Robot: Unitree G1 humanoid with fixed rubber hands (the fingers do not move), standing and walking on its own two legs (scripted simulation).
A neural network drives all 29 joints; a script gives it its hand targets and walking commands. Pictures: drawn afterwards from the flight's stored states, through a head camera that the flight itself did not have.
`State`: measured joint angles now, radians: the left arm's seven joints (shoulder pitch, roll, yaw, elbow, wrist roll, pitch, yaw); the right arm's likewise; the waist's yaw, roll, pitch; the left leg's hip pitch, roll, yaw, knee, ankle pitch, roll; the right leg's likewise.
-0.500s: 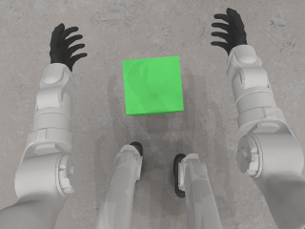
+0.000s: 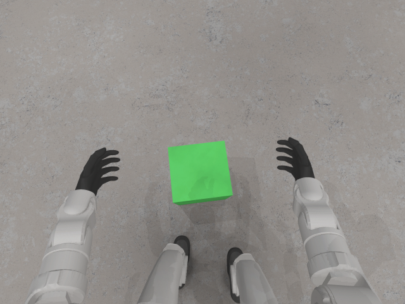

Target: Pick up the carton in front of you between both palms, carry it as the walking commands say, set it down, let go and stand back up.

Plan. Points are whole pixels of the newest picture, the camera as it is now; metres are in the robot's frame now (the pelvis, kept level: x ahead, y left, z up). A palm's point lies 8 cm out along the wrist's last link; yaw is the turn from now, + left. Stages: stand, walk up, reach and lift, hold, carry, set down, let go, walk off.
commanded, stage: let go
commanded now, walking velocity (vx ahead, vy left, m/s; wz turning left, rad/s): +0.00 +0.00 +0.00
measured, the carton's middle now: (199, 175) +0.43 +0.04 -0.59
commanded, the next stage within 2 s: stand in 0.94 s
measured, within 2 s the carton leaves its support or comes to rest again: neither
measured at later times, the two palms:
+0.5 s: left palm (76, 263) +0.19 +0.21 -0.01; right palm (378, 256) +0.23 -0.25 -0.01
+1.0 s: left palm (59, 260) +0.20 +0.24 -0.01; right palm (376, 273) +0.20 -0.25 -0.02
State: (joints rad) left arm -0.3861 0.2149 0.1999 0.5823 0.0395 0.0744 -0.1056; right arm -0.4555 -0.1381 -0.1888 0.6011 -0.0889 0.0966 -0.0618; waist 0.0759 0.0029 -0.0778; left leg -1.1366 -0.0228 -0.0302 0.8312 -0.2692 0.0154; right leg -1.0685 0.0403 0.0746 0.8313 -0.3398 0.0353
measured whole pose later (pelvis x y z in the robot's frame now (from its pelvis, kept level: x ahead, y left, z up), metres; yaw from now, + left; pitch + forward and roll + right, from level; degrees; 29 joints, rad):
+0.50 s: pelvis +0.05 -0.03 +0.06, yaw +2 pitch +3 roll +1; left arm 0.24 0.21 0.04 0.43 -0.02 0.03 -0.08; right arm 0.20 -0.20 -0.06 0.47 -0.01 0.02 0.04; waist 0.02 0.00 0.03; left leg -0.27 -0.02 -0.06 0.42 -0.21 -0.02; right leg -0.21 0.02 0.05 0.44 -0.29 -0.01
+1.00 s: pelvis +0.05 -0.02 +0.06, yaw +3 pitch -2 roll +1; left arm 0.23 0.25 0.03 0.45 0.04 0.10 0.00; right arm 0.25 -0.22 -0.02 0.54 -0.03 0.04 0.00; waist 0.00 -0.02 0.01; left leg -0.20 -0.04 -0.06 0.50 -0.27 -0.01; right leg -0.12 0.00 0.02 0.50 -0.35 0.01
